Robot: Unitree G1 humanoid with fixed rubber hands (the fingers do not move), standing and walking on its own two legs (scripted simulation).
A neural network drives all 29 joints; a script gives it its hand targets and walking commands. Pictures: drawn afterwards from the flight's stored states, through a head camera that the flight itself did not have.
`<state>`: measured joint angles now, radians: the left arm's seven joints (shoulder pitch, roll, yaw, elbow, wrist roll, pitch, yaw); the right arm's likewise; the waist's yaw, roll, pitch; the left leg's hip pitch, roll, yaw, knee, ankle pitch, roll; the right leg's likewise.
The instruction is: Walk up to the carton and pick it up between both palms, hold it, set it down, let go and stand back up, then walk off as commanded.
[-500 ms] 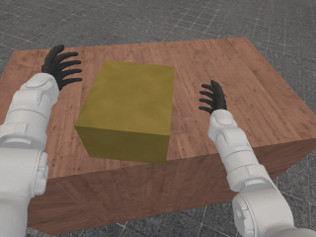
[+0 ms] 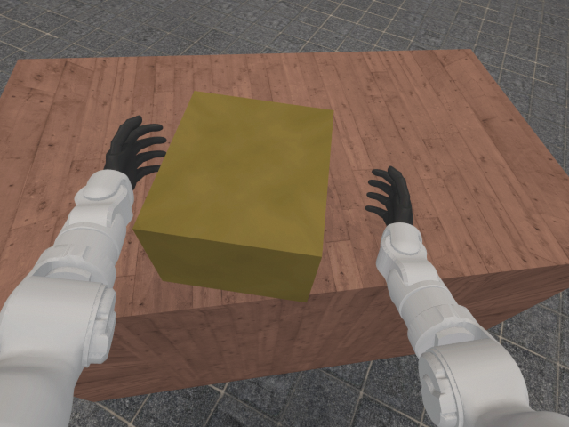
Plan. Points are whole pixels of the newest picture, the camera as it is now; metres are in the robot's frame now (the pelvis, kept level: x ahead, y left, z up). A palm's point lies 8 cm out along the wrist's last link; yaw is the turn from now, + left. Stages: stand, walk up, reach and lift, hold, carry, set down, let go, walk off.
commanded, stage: reach and lift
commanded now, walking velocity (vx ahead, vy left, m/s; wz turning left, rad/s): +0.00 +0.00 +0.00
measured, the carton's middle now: (249, 194) +0.45 +0.01 +0.02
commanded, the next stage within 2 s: none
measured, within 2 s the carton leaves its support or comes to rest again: neither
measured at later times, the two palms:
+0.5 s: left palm (131, 177) +0.45 +0.17 +0.08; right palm (395, 223) +0.37 -0.20 +0.04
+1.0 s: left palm (138, 180) +0.45 +0.16 +0.08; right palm (377, 226) +0.36 -0.17 +0.04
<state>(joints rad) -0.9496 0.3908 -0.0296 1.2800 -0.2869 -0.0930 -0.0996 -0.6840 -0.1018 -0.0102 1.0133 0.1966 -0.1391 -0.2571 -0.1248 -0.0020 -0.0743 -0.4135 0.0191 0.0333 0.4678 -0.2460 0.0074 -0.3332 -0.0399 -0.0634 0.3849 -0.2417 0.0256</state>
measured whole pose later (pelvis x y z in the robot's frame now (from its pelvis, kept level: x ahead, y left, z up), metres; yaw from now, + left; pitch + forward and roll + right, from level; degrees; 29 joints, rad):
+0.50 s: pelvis +0.00 +0.00 +0.00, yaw +0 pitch +12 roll -1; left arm -0.94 0.34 -0.03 1.28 -0.23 -0.13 -0.10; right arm -0.68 -0.10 -0.01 1.07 0.20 -0.23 -0.26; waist -0.11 0.00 -0.10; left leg -0.44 0.02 0.03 0.48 -0.25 0.00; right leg -0.35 -0.04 -0.06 0.39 -0.23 0.03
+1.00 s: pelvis -0.01 +0.00 +0.00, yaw +0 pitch +12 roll -1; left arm -0.94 0.30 0.00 1.28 -0.14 -0.16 -0.07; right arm -0.68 -0.02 -0.07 1.07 0.13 -0.22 -0.27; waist -0.11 -0.02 -0.10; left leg -0.44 0.02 0.03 0.48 -0.24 0.00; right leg -0.35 -0.04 -0.06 0.39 -0.23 0.03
